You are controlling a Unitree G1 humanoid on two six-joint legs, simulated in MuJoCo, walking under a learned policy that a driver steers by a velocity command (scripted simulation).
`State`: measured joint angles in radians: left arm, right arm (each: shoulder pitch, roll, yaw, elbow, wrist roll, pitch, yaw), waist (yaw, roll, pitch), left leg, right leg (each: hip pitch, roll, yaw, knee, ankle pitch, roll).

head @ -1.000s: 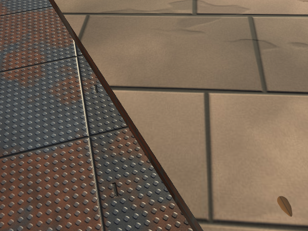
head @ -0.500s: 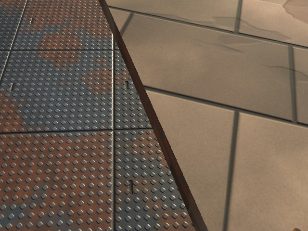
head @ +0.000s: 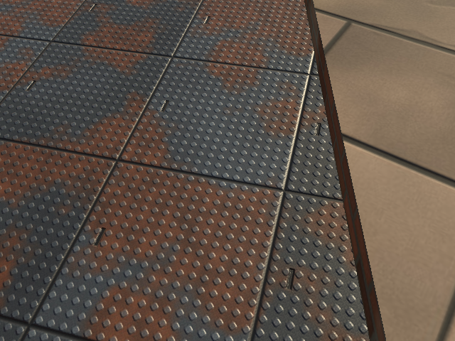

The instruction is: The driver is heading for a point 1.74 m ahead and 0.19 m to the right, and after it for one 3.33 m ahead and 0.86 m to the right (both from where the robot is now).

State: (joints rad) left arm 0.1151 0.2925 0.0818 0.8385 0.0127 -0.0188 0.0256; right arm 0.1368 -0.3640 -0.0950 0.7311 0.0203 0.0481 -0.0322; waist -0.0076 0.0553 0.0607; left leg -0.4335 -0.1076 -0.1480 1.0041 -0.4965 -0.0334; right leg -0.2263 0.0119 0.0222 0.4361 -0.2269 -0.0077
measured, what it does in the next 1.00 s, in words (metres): steps on the spot: left foot, then right foot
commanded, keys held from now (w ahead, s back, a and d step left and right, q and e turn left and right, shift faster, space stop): q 0.06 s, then no key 0.78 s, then w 0.16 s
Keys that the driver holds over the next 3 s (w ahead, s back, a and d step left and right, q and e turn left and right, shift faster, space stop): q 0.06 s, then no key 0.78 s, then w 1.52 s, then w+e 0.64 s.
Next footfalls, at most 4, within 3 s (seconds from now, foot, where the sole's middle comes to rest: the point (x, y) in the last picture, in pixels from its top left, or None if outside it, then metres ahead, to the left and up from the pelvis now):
0.26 left None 0.03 0.16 -0.78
0.64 right None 0.05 -0.07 -0.78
1.52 left None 0.38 0.22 -0.78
2.06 right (245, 258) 0.71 0.01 -0.78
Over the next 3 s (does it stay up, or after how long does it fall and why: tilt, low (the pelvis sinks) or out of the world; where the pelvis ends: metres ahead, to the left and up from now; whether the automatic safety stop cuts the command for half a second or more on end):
stays up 1.02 0.16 0.00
